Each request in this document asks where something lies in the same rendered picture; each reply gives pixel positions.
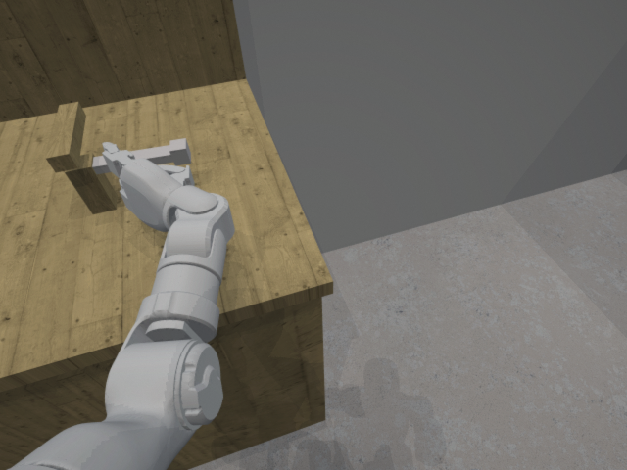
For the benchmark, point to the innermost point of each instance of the tap lever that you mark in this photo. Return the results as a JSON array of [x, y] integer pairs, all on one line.
[[176, 152]]

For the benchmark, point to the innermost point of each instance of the counter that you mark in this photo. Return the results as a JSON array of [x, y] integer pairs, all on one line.
[[76, 263]]

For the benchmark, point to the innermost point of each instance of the robot left forearm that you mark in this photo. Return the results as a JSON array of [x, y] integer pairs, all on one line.
[[183, 301]]

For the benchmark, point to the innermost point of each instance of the left robot hand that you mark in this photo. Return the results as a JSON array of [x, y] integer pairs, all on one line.
[[145, 186]]

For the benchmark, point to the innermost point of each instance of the left robot upper arm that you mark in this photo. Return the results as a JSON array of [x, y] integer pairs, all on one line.
[[158, 395]]

